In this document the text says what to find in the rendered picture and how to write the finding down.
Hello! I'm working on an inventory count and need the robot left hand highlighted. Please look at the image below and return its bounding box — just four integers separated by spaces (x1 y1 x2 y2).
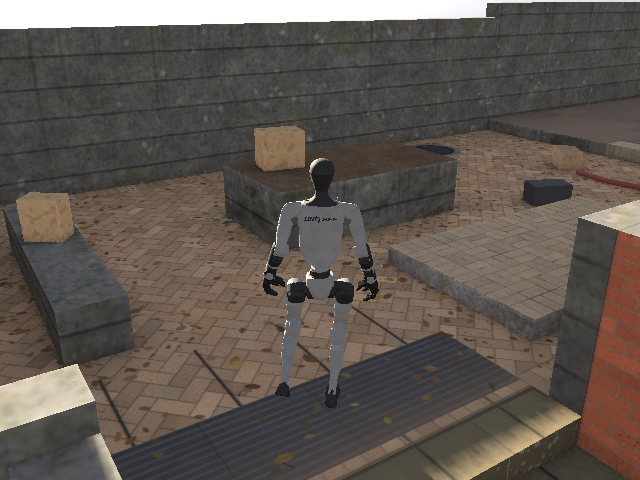
262 276 285 296

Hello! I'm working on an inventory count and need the left robot foot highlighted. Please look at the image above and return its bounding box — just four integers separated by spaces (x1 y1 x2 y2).
275 382 290 397

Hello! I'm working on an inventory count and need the left robot forearm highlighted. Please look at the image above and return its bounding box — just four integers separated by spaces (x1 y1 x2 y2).
263 242 283 280

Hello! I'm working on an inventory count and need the robot left upper arm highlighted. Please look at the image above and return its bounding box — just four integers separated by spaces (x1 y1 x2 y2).
273 201 301 257

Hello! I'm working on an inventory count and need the robot right upper arm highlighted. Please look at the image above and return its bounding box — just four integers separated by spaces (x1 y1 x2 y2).
342 202 369 259

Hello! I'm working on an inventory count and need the humanoid robot head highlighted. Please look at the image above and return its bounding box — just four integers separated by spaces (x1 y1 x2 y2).
304 158 338 207

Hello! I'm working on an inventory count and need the robot right hand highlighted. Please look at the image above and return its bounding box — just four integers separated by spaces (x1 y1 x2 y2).
355 280 379 301

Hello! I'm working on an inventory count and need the right robot forearm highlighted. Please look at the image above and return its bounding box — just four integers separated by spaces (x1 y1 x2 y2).
358 243 377 284

